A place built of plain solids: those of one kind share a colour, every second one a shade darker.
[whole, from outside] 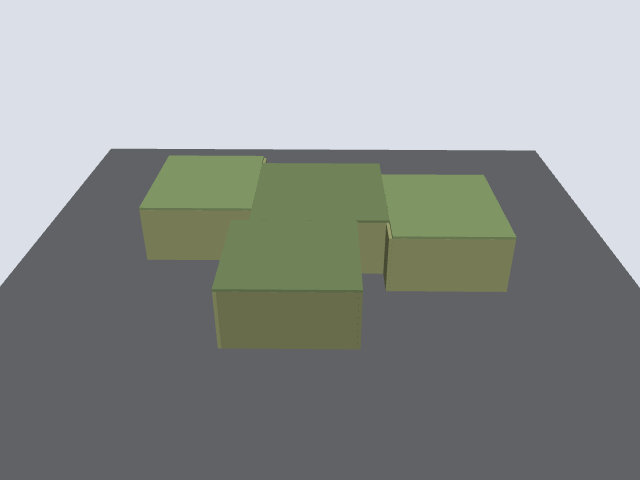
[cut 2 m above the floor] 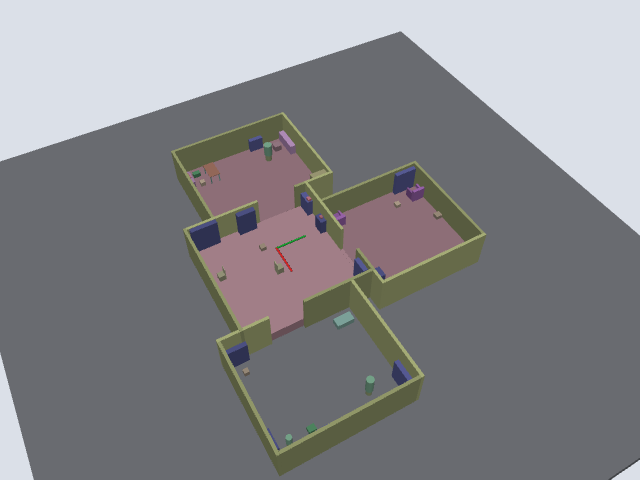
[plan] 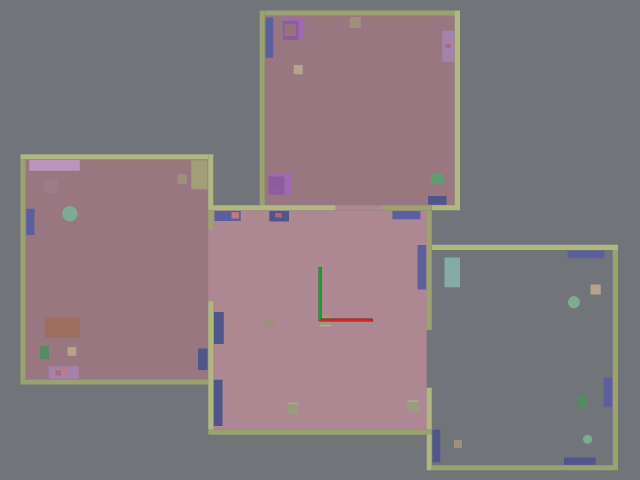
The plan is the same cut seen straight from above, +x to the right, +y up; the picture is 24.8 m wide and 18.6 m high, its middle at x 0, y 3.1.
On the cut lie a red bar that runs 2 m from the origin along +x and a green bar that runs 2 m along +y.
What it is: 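A storey of a house; a hub and three side rooms behind broad openings; the side rooms' floors lie 0.77 m, 0.208 m and not at all below the hub's; a bare drop, one riser, a flush line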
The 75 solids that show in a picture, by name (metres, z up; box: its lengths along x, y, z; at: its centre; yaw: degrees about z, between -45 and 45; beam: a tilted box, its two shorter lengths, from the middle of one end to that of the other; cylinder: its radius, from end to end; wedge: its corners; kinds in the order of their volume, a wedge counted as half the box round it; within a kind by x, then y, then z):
{
 "floor_1": {"box": [7.07, 8.53, 0.61], "at": [-7.87, 1.96, 0.26]},
 "floor_2": {"box": [0.2, 2.76, 0.61], "at": [-4.23, 2.11, 0.26]},
 "floor_3": {"box": [8.27, 8.5, 0.82], "at": [0.0, 0.0, 0.36]},
 "floor_4": {"box": [1.8, 0.2, 0.82], "at": [1.51, 4.35, 0.36]},
 "floor_5": {"box": [7.36, 7.35, 0.82], "at": [1.54, 8.12, 0.36]},
 "wall_1": {"box": [0.2, 8.53, 3.79], "at": [-11.51, 1.96, 1.84]},
 "wall_2": {"box": [7.27, 0.2, 3.79], "at": [-7.97, -2.4, 1.84]},
 "wall_3": {"box": [7.27, 0.2, 3.79], "at": [-7.97, 6.33, 1.84]},
 "wall_4": {"box": [0.2, 4.98, 3.79], "at": [-4.23, -1.76, 1.84]},
 "wall_5": {"box": [0.2, 0.76, 3.79], "at": [-4.23, 3.87, 1.84]},
 "wall_6": {"box": [0.2, 1.98, 3.79], "at": [-4.23, 5.44, 1.84]},
 "wall_7": {"box": [0.2, 7.55, 3.79], "at": [-2.24, 8.22, 1.84]},
 "wall_8": {"box": [4.95, 0.2, 3.79], "at": [-1.86, 4.35, 1.84]},
 "wall_9": {"box": [8.67, 0.2, 3.79], "at": [0.0, -4.35, 1.84]},
 "wall_10": {"box": [7.36, 0.2, 3.79], "at": [1.54, 11.89, 1.84]},
 "wall_11": {"box": [1.92, 0.2, 3.79], "at": [3.37, 4.35, 1.84]},
 "wall_12": {"box": [0.2, 1.38, 3.79], "at": [4.23, -5.14, 1.84]},
 "wall_13": {"box": [0.2, 1.62, 3.79], "at": [4.23, -3.44, 1.84]},
 "wall_14": {"box": [0.2, 4.64, 3.79], "at": [4.23, 1.93, 1.84]},
 "wall_15": {"box": [1.09, 0.2, 3.79], "at": [4.88, 4.35, 1.84]},
 "wall_16": {"box": [0.2, 7.55, 3.79], "at": [5.32, 8.22, 1.84]},
 "wall_17": {"box": [7.21, 0.2, 3.79], "at": [7.94, -5.73, 1.84]},
 "wall_18": {"box": [7.21, 0.2, 3.79], "at": [7.94, 2.81, 1.84]},
 "wall_19": {"box": [0.2, 8.34, 3.79], "at": [11.45, -1.46, 1.84]},
 "roof_1": {"box": [7.27, 8.93, 0.16], "at": [-7.97, 1.96, 3.82]},
 "roof_2": {"box": [8.67, 8.9, 0.16], "at": [0.0, 0.0, 3.82]},
 "roof_3": {"box": [7.76, 7.55, 0.16], "at": [1.54, 8.22, 3.82]},
 "roof_4": {"box": [7.21, 8.74, 0.16], "at": [7.94, -1.46, 3.82]},
 "case_1": {"box": [0.33, 1.02, 1.0], "at": [-11.22, 3.81, 1.06]},
 "case_2": {"box": [0.37, 0.84, 1.34], "at": [-4.54, -1.52, 1.23]},
 "case_3": {"box": [0.33, 1.79, 1.99], "at": [-3.95, -3.21, 1.76]},
 "case_4": {"box": [0.39, 1.25, 1.8], "at": [-3.92, -0.31, 1.67]},
 "case_5": {"box": [1.02, 0.39, 1.27], "at": [-3.58, 4.03, 1.4]},
 "case_6": {"box": [0.3, 1.56, 1.8], "at": [-1.96, 10.94, 1.67]},
 "case_7": {"box": [0.77, 0.41, 1.1], "at": [-1.58, 4.02, 1.32]},
 "case_8": {"box": [1.08, 0.32, 1.64], "at": [3.35, 4.07, 1.59]},
 "case_9": {"box": [0.34, 1.74, 1.15], "at": [3.94, 2.04, 1.34]},
 "case_10": {"box": [0.3, 1.26, 1.73], "at": [4.51, -4.88, 0.81]},
 "case_11": {"box": [0.72, 0.34, 1.89], "at": [4.54, 4.64, 1.71]},
 "case_12": {"box": [1.24, 0.28, 1.32], "at": [10.07, -5.46, 0.61]},
 "case_13": {"box": [1.44, 0.3, 1.72], "at": [10.31, 2.54, 0.81]},
 "case_14": {"box": [0.33, 1.15, 1.92], "at": [11.16, -2.81, 0.91]},
 "sideboard_1": {"box": [1.96, 0.42, 0.78], "at": [-10.29, 6.0, 0.95]},
 "sideboard_2": {"box": [1.17, 0.49, 0.81], "at": [-9.93, -2.04, 0.96]},
 "sideboard_3": {"box": [0.47, 1.21, 0.88], "at": [4.97, 10.61, 1.21]},
 "wardrobe_1": {"box": [0.64, 1.13, 1.93], "at": [-4.67, 5.63, 1.52]},
 "armchair_1": {"box": [0.62, 0.13, 0.61], "at": [-1.68, 4.92, 1.07]},
 "armchair_2": {"box": [0.62, 0.58, 0.41], "at": [-1.68, 5.27, 0.97]},
 "armchair_3": {"box": [0.62, 0.13, 0.61], "at": [-1.68, 5.63, 1.07]},
 "armchair_4": {"box": [0.25, 0.84, 0.79], "at": [-1.25, 5.27, 1.16]},
 "armchair_5": {"box": [0.62, 0.14, 0.67], "at": [-1.14, 10.91, 1.1]},
 "armchair_6": {"box": [0.62, 0.61, 0.46], "at": [-1.14, 11.29, 1.0]},
 "armchair_7": {"box": [0.62, 0.14, 0.67], "at": [-1.14, 11.67, 1.1]},
 "armchair_8": {"box": [0.21, 0.89, 0.94], "at": [-0.72, 11.29, 1.24]},
 "bush_1": {"cylinder": 0.3, "from": [-9.69, 4.12, 1.1], "to": [-9.69, 4.12, 1.98]},
 "bush_2": {"cylinder": 0.23, "from": [9.84, 0.69, 0.47], "to": [9.84, 0.69, 1.61]},
 "bush_3": {"cylinder": 0.18, "from": [10.37, -4.62, 0.5], "to": [10.37, -4.62, 1.16]},
 "lowtable_1": {"box": [0.61, 1.15, 0.45], "at": [5.12, 1.85, 0.17]},
 "basket_1": {"box": [0.35, 0.35, 0.35], "at": [-9.61, -1.21, 0.73]},
 "basket_2": {"box": [0.36, 0.36, 0.29], "at": [-5.34, 5.46, 0.7]},
 "basket_3": {"box": [0.37, 0.37, 0.28], "at": [-1.96, -0.12, 0.91]},
 "basket_4": {"box": [0.35, 0.35, 0.27], "at": [-0.84, 9.7, 0.9]},
 "basket_5": {"box": [0.43, 0.43, 0.28], "at": [1.37, 11.53, 0.91]},
 "basket_6": {"box": [0.32, 0.32, 0.38], "at": [5.35, -4.81, 0.14]},
 "basket_7": {"box": [0.4, 0.4, 0.4], "at": [10.68, 1.18, 0.15]},
 "chair_1": {"box": [0.42, 0.41, 0.43], "at": [-1.05, -3.46, 0.98]},
 "chair_2": {"box": [0.44, 0.4, 0.46], "at": [0.22, 0.01, 1.0]},
 "chair_3": {"box": [0.45, 0.39, 0.45], "at": [3.61, -3.37, 0.99]},
 "toybox_1": {"box": [0.34, 0.52, 0.32], "at": [-10.67, -1.26, 0.72]},
 "toybox_2": {"box": [0.48, 0.38, 0.36], "at": [4.54, 5.49, 0.95]},
 "toybox_3": {"box": [0.37, 0.47, 0.33], "at": [10.17, -3.17, 0.11]},
 "pouf_1": {"box": [0.53, 0.53, 0.44], "at": [-10.42, 5.18, 0.78]},
 "table_1": {"box": [1.37, 0.79, 0.04], "at": [-9.98, -0.3, 1.3]},
 "cushion_1": {"box": [0.45, 0.45, 0.13], "at": [-1.15, 11.23, 1.29]},
 "books_1": {"box": [0.3, 0.24, 0.18], "at": [-3.28, 4.05, 2.13]}
}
